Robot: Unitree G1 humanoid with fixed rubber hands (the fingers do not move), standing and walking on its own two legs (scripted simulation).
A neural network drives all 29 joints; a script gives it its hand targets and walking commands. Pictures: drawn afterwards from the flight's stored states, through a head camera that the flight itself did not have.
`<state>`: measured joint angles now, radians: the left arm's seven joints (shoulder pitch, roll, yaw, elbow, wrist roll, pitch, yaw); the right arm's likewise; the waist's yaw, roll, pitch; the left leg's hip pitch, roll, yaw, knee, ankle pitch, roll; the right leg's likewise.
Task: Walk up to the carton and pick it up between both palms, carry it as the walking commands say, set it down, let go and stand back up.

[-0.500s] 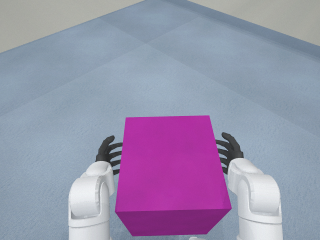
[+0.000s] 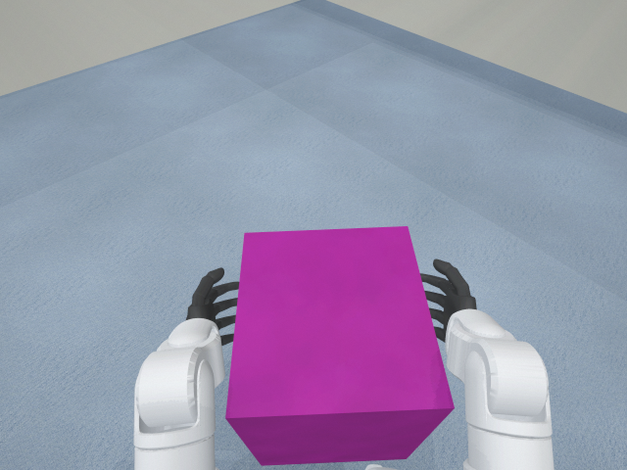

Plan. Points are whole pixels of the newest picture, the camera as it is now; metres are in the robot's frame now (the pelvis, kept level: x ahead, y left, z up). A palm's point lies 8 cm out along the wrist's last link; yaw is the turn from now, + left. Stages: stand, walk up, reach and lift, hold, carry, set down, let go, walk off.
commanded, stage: carry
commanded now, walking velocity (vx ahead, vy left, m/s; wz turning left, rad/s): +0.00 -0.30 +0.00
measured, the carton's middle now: (330, 352) +0.28 +0.00 +0.00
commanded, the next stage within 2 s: none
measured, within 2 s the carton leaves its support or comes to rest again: neither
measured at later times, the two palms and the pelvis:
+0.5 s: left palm (382, 379) +0.22 -0.05 +0.07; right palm out of the picture +0.22 -0.34 +0.08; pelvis -0.06 -0.19 -0.01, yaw +2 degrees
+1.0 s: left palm (615, 445) +0.15 -0.26 +0.08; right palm out of the picture +0.16 -0.55 +0.08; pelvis -0.12 -0.40 +0.00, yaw +2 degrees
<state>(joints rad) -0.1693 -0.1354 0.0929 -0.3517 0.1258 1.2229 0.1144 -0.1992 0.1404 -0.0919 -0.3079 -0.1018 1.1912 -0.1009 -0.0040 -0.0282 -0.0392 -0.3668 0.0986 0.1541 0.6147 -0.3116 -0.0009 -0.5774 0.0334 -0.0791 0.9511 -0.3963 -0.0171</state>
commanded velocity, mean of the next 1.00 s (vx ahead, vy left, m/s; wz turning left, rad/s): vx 0.00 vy -0.30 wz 0.00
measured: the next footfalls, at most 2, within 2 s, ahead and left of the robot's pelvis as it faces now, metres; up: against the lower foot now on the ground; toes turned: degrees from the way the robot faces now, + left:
right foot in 0.20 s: +0.05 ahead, -0.25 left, +0.00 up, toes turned -7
left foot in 0.48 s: -0.03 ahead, -0.10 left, +0.00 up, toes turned +11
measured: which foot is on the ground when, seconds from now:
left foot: down 0.00-0.20, up 0.22-0.46, down 0.48-0.78, up 0.80-1.00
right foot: up 0.00-0.18, down 0.20-0.48, up 0.50-0.76, down 0.78-1.00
